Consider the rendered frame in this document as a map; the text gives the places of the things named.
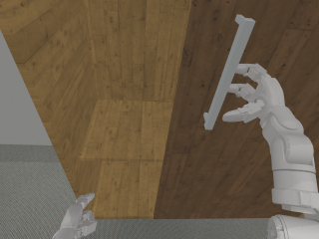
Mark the robot left forearm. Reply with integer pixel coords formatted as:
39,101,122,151
52,227,78,239

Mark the left robot hand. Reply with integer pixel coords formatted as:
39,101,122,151
60,192,98,239

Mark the wardrobe door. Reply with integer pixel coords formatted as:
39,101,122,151
154,0,319,219

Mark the robot right forearm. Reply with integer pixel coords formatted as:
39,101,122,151
259,106,319,221

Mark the handle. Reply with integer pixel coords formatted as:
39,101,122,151
203,14,255,130

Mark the right robot hand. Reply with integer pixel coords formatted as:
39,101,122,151
222,63,285,123

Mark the robot right upper arm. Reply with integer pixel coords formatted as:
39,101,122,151
267,214,319,239

